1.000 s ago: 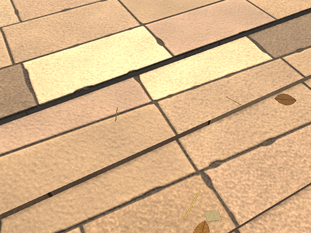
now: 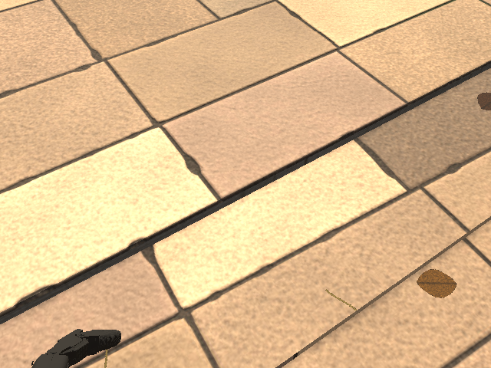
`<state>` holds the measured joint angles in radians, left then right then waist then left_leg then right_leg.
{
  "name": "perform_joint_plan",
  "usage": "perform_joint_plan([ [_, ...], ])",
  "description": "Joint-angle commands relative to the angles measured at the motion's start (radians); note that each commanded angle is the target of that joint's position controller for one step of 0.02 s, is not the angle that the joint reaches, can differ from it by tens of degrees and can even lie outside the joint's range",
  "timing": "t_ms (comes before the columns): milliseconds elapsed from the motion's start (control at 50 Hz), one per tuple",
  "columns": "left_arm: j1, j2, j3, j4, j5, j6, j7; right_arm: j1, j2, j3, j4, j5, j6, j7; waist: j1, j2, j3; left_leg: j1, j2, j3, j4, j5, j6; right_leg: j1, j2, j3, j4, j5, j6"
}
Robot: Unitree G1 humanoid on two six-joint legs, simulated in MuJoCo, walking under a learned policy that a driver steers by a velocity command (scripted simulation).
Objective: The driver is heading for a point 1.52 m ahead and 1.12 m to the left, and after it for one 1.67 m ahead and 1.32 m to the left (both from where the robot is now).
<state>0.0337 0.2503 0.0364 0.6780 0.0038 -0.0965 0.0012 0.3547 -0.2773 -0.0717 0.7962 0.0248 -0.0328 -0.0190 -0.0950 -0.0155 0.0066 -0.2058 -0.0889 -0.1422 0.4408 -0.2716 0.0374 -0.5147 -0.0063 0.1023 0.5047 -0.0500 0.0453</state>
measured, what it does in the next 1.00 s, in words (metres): walks ahead, turning left: right foot, then left foot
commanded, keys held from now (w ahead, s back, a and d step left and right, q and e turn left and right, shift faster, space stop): q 1.00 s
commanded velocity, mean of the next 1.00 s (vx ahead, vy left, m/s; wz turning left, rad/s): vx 0.07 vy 0.00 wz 0.58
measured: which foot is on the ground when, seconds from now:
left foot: down 0.00-0.04, up 0.06-0.46, down 0.48-0.92, up 0.94-1.00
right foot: up 0.00-0.02, down 0.04-0.48, up 0.50-0.90, down 0.92-1.00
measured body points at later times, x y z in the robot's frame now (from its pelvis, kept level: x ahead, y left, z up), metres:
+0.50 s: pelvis +0.09 +0.01 -0.01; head +0.12 +0.04 +0.44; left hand +0.13 +0.33 -0.13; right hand +0.35 -0.20 -0.08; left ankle +0.08 +0.11 -0.74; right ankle +0.14 -0.13 -0.73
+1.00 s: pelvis +0.10 -0.01 -0.01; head +0.14 -0.01 +0.44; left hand +0.07 +0.31 -0.09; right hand +0.41 -0.14 -0.09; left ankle +0.05 +0.09 -0.70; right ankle +0.17 -0.10 -0.74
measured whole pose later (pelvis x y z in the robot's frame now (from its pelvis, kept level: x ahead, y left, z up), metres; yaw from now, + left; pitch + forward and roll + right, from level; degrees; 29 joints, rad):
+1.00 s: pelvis +0.10 -0.01 -0.01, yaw +37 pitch +2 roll +0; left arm 0.14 0.26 0.07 0.71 0.03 -0.01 0.01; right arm 0.17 -0.32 -0.09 0.58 0.02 0.05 -0.02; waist -0.01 0.05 0.02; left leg -0.49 -0.12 -0.16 0.93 -0.49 -0.02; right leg -0.29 0.03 0.01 0.52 -0.27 -0.02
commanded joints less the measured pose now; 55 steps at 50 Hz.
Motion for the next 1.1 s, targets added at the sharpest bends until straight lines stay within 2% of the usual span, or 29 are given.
perform_joint_plan([
  [20,0.073,0.131,0.051,-0.049,0.008,-0.020,0.003,-0.063,-0.125,-0.033,-0.098,0.005,0.011,-0.015,0.114,0.132,-0.096,-0.056,0.139,-0.204,0.086,0.225,0.082,0.267,0.008,-0.029,-0.132,0.102,-0.035],
  [40,0.155,0.187,0.065,-0.046,0.026,-0.018,0.013,-0.072,-0.065,-0.015,-0.127,-0.009,0.006,-0.015,0.141,0.045,-0.186,-0.160,0.084,-0.140,0.292,0.082,0.030,0.456,-0.153,0.083,-0.107,0.257,-0.101],
  [60,0.185,0.228,0.068,-0.064,0.038,0.001,0.025,0.083,-0.004,0.001,-0.124,-0.034,0.000,-0.011,0.079,-0.207,-0.272,-0.384,-0.019,-0.018,0.552,-0.447,-0.034,0.687,-0.401,0.304,-0.021,0.645,-0.230],
  [80,0.218,0.218,0.072,-0.042,0.020,0.020,0.016,0.154,-0.089,-0.007,-0.132,-0.008,-0.003,-0.007,0.071,-0.329,-0.350,-0.497,0.042,0.024,0.718,-0.447,-0.056,0.720,-0.503,0.512,-0.071,0.464,-0.328],
  [100,0.184,0.145,0.057,-0.062,0.015,0.028,0.018,0.087,-0.150,-0.027,-0.118,0.001,0.011,-0.013,0.098,-0.186,-0.272,-0.537,0.086,0.025,0.812,-0.360,-0.087,0.658,-0.424,0.430,-0.098,0.298,-0.306],
  [120,0.146,0.115,0.045,-0.064,0.014,0.037,0.022,0.008,-0.167,-0.036,-0.129,-0.002,0.029,-0.015,0.111,-0.111,-0.205,-0.552,0.103,0.046,0.831,-0.293,-0.104,0.574,-0.365,0.305,-0.112,0.226,-0.271],
  [140,0.104,0.109,0.038,-0.069,0.018,0.045,0.022,-0.023,-0.163,-0.042,-0.135,-0.005,0.049,-0.018,0.100,-0.089,-0.160,-0.528,0.125,0.053,0.836,-0.250,-0.117,0.482,-0.321,0.225,-0.133,0.202,-0.259],
  [180,0.053,0.131,0.044,-0.062,0.028,0.052,0.026,-0.036,-0.121,-0.036,-0.156,-0.004,0.071,-0.017,0.075,-0.120,-0.095,-0.444,0.136,0.088,0.800,-0.173,-0.126,0.323,-0.261,0.093,-0.196,0.186,-0.256],
  [260,0.056,0.146,0.055,-0.038,0.020,0.057,0.035,-0.094,-0.074,-0.021,-0.198,-0.012,0.073,-0.008,0.086,-0.118,-0.122,-0.396,0.155,0.114,0.625,-0.093,-0.125,0.348,-0.274,-0.013,-0.212,0.261,-0.287],
  [380,0.056,0.203,0.077,-0.017,-0.004,0.077,0.026,-0.165,-0.098,-0.023,-0.243,-0.012,0.083,0.023,0.105,-0.140,-0.119,-0.231,0.146,0.176,0.355,-0.036,-0.077,0.343,-0.313,-0.094,-0.192,0.186,-0.263],
  [440,0.057,0.206,0.080,0.000,-0.031,0.081,0.022,-0.129,-0.100,-0.033,-0.244,-0.014,0.087,0.036,0.071,-0.131,-0.114,-0.102,0.107,0.219,0.122,0.062,-0.020,0.345,-0.304,-0.134,-0.090,0.119,-0.198],
  [460,0.103,0.177,0.074,0.022,-0.031,0.083,0.020,-0.093,-0.124,-0.045,-0.231,-0.018,0.085,0.031,0.068,-0.085,-0.117,0.002,0.085,0.204,0.033,0.153,0.011,0.291,-0.266,-0.177,-0.005,0.043,-0.142],
  [480,0.137,0.130,0.062,0.026,-0.004,0.084,0.014,-0.057,-0.213,-0.072,-0.234,-0.019,0.081,0.015,0.077,0.118,-0.118,0.157,0.226,-0.011,-0.046,0.448,0.076,0.115,-0.173,-0.270,0.227,-0.175,-0.048],
  [500,0.124,0.094,0.044,-0.022,0.043,0.085,0.010,-0.072,-0.296,-0.077,-0.277,-0.033,0.078,0.002,0.105,0.370,-0.110,0.252,0.462,-0.326,-0.010,0.803,0.253,-0.174,-0.038,-0.259,0.530,-0.643,0.042],
  [520,0.047,0.145,0.059,-0.040,0.021,0.081,0.017,-0.036,-0.266,-0.072,-0.280,-0.057,0.059,0.013,0.014,0.274,-0.205,0.202,0.492,-0.365,-0.056,0.694,0.352,-0.208,-0.011,-0.096,0.684,-0.648,0.044],
  [540,0.019,0.164,0.066,-0.041,-0.004,0.085,0.021,-0.069,-0.245,-0.064,-0.273,-0.057,0.043,0.017,0.032,0.203,-0.155,0.170,0.425,-0.288,-0.066,0.574,0.303,-0.226,-0.028,-0.065,0.724,-0.569,0.030],
  [580,0.036,0.164,0.072,-0.017,0.007,0.096,0.038,-0.176,-0.187,-0.047,-0.286,-0.024,0.042,0.003,0.081,0.130,-0.113,0.096,0.340,-0.196,-0.059,0.471,0.203,-0.212,-0.046,-0.046,0.676,-0.426,0.027],
  [640,0.077,0.142,0.069,-0.011,0.009,0.098,0.036,-0.217,-0.176,-0.037,-0.302,-0.032,0.053,-0.012,0.117,0.144,-0.140,0.021,0.290,-0.152,-0.057,0.517,0.197,-0.105,-0.003,-0.062,0.649,-0.331,0.044],
  [720,0.041,0.106,0.051,-0.023,0.002,0.094,0.033,-0.191,-0.187,-0.045,-0.299,-0.024,0.059,-0.023,0.093,0.151,-0.141,0.041,0.272,-0.195,-0.046,0.412,0.192,-0.054,0.018,-0.046,0.423,-0.303,0.047],
  [800,0.042,0.112,0.053,-0.028,-0.007,0.091,0.021,-0.197,-0.192,-0.052,-0.303,-0.022,0.070,-0.015,0.079,0.181,-0.119,-0.013,0.263,-0.281,-0.042,0.324,0.192,0.057,0.046,-0.041,0.272,-0.329,0.037],
  [860,0.062,0.118,0.058,-0.032,-0.014,0.079,0.010,-0.208,-0.188,-0.053,-0.303,-0.012,0.075,-0.009,0.084,0.197,-0.117,0.012,0.251,-0.356,-0.019,0.345,0.180,0.119,0.056,-0.033,0.130,-0.325,0.019],
  [900,0.124,0.122,0.067,-0.013,-0.011,0.070,0.003,-0.235,-0.177,-0.051,-0.305,0.005,0.081,-0.012,0.126,0.179,-0.118,-0.026,0.200,-0.348,0.028,0.298,0.129,0.260,0.048,-0.049,-0.103,-0.156,-0.009],
  [920,0.158,0.168,0.081,-0.008,0.002,0.070,0.007,-0.207,-0.146,-0.044,-0.304,0.000,0.080,-0.015,0.119,0.106,-0.134,-0.122,0.149,-0.297,0.112,0.136,0.078,0.380,-0.066,0.031,-0.141,-0.076,-0.053],
  [940,0.132,0.259,0.099,-0.017,0.019,0.082,0.013,-0.145,-0.098,-0.034,-0.311,-0.008,0.076,-0.010,0.054,-0.183,-0.111,-0.328,-0.013,-0.088,0.335,-0.232,0.003,0.462,-0.295,0.263,-0.166,0.135,-0.179],
  [960,0.126,0.229,0.095,-0.032,0.047,0.077,0.010,-0.163,-0.184,-0.062,-0.310,-0.014,0.065,-0.011,0.089,-0.262,-0.091,-0.413,-0.027,-0.004,0.600,-0.407,-0.055,0.378,-0.432,0.411,-0.200,0.215,-0.328],
  [980,0.069,0.174,0.078,-0.060,0.041,0.073,0.016,-0.149,-0.236,-0.082,-0.288,-0.011,0.065,-0.008,0.071,-0.162,-0.074,-0.407,0.023,-0.022,0.750,-0.335,-0.078,0.344,-0.397,0.332,-0.194,0.181,-0.326],
  [1020,0.003,0.122,0.063,-0.078,0.011,0.077,0.031,-0.130,-0.195,-0.078,-0.248,-0.009,0.082,-0.010,0.057,-0.097,-0.036,-0.437,0.038,0.004,0.844,-0.204,-0.110,0.340,-0.269,0.154,-0.175,0.075,-0.241],
  [1040,0.011,0.119,0.058,-0.077,0.005,0.080,0.039,-0.140,-0.167,-0.070,-0.250,-0.007,0.087,-0.008,0.070,-0.099,-0.023,-0.460,0.042,0.013,0.871,-0.165,-0.125,0.353,-0.253,0.113,-0.175,0.088,-0.241],
  [1100,0.079,0.130,0.058,-0.070,0.016,0.098,0.055,-0.205,-0.119,-0.050,-0.278,0.006,0.086,-0.002,0.116,-0.138,-0.031,-0.484,0.063,0.081,0.755,-0.110,-0.153,0.431,-0.229,0.024,-0.182,0.114,-0.258],
])
Keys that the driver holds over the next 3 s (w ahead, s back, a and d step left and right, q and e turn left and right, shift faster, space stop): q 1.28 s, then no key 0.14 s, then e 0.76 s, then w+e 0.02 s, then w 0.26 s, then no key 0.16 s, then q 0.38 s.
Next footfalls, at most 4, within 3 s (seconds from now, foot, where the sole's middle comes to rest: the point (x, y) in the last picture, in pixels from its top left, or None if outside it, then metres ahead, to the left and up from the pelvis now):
0.04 right None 0.18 -0.13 -0.78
0.48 left None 0.12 0.13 -0.78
0.92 right None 0.21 -0.07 -0.78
1.34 left None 0.01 0.12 -0.78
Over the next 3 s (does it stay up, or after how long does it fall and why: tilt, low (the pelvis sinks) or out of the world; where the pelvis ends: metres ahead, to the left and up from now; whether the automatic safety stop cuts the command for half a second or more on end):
stays up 0.20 0.05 0.01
